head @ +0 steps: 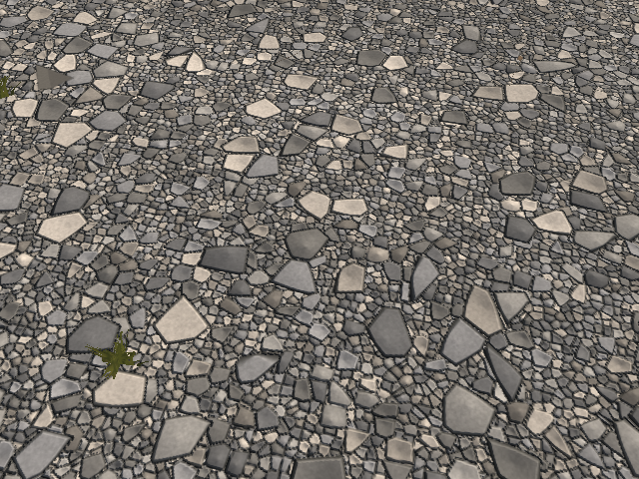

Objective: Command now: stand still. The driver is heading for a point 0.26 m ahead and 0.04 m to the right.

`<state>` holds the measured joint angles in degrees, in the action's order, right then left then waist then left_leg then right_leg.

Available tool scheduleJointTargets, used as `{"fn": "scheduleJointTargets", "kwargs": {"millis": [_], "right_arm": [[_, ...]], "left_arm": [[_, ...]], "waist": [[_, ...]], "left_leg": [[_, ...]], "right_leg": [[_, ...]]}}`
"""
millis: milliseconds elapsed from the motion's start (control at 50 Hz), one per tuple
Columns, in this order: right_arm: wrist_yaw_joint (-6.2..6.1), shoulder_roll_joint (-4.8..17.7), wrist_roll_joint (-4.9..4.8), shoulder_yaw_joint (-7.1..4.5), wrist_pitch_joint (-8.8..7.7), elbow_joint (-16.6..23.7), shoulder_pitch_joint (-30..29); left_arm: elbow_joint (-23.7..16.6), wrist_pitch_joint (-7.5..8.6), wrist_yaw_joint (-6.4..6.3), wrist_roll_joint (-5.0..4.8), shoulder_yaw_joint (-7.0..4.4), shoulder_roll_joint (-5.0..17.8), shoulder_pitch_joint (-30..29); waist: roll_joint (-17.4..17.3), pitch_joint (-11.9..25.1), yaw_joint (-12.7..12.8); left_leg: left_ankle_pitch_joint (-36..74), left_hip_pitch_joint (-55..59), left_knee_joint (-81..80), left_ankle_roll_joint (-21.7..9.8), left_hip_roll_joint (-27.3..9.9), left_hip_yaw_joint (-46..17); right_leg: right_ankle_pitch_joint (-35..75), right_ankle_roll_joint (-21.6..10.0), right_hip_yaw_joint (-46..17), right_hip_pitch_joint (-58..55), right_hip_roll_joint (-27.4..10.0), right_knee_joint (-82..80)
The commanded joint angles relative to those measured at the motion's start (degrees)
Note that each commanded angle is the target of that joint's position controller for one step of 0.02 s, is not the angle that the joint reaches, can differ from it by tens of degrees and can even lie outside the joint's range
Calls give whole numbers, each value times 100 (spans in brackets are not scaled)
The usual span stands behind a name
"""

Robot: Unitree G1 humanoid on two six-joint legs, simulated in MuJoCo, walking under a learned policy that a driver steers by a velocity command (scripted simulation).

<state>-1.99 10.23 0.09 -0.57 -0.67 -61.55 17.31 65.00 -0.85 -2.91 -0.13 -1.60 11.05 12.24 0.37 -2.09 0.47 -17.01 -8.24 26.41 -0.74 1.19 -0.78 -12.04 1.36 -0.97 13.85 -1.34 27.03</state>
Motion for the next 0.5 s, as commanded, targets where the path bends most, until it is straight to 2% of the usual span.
{"fn": "scheduleJointTargets", "kwargs": {"millis": [20, 500], "right_arm": [[-14, 518, -3, -78, -27, 55, 388], [-24, 429, -15, -47, -24, -61, 596]], "left_arm": [[-108, 30, -17, -1, -70, 537, 236], [-136, 49, -21, -12, -36, 446, 497]], "waist": [[-45, -114, -6], [-40, -167, -27]], "left_leg": [[720, -632, -609, -83, -187, -155], [701, -666, -558, -65, -173, -107]], "right_leg": [[631, -147, -26, -391, -39, -310], [653, -171, -21, -344, -16, -266]]}}
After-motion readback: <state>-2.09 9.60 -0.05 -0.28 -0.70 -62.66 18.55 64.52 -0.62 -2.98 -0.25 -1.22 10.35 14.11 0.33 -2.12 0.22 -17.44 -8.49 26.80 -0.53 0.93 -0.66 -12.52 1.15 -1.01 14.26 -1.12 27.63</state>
